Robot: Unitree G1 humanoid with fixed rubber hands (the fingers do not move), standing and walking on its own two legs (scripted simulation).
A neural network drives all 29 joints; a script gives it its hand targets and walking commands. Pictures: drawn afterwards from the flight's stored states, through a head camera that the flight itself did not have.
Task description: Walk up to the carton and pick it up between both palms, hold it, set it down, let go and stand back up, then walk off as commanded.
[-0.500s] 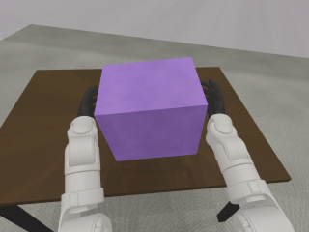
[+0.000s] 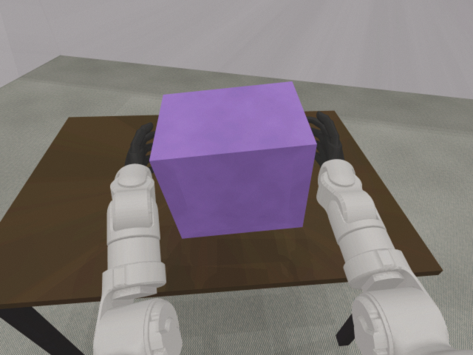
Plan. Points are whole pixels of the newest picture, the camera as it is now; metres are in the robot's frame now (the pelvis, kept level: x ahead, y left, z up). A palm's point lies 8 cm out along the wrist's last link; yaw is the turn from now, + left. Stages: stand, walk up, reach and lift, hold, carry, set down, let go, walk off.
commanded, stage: hold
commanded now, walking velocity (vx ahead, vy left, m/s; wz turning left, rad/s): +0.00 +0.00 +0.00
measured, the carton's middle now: (235, 162) +0.42 +0.00 +0.13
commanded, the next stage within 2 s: none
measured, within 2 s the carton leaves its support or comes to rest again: neither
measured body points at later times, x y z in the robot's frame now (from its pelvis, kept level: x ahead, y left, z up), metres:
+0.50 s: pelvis +0.05 +0.00 +0.00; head +0.02 +0.03 +0.45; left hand +0.40 +0.18 +0.16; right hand +0.41 -0.14 +0.19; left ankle +0.05 +0.14 -0.75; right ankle +0.05 -0.14 -0.75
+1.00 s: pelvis +0.01 -0.01 +0.00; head -0.03 +0.01 +0.45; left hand +0.39 +0.16 +0.20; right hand +0.38 -0.16 +0.18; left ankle +0.05 +0.14 -0.75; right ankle +0.05 -0.14 -0.75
